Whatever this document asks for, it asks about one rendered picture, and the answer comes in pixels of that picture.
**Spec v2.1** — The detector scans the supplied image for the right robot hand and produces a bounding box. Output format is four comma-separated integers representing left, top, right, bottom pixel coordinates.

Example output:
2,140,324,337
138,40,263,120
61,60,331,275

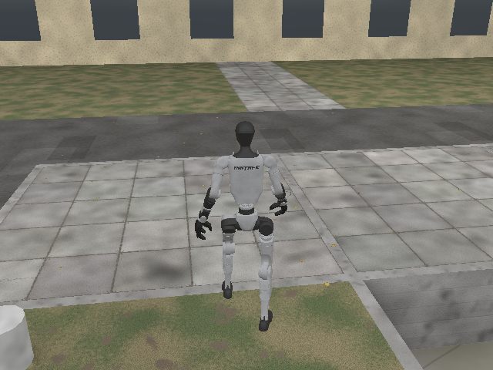
270,201,287,216

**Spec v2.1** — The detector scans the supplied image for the right robot upper arm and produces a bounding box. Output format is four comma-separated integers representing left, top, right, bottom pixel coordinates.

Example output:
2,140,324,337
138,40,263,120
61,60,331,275
261,154,283,195

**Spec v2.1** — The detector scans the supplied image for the left robot forearm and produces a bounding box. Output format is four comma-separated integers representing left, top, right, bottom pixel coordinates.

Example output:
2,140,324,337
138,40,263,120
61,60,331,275
197,187,216,223

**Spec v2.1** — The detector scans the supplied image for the right robot shin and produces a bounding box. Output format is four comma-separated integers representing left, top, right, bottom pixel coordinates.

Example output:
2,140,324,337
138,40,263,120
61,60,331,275
260,266,273,321

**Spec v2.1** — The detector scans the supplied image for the left robot foot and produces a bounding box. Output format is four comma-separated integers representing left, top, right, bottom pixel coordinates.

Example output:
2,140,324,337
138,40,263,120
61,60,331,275
222,281,233,299

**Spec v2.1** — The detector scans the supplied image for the left robot hand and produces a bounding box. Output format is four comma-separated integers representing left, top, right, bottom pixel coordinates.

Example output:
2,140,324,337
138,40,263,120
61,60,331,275
195,220,212,240

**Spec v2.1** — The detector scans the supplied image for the right robot forearm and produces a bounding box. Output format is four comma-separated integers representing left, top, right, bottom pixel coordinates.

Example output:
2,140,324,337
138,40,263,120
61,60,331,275
275,184,287,206

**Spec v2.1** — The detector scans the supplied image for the left robot upper arm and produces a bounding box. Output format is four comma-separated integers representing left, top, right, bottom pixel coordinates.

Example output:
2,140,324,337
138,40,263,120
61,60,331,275
209,156,230,199

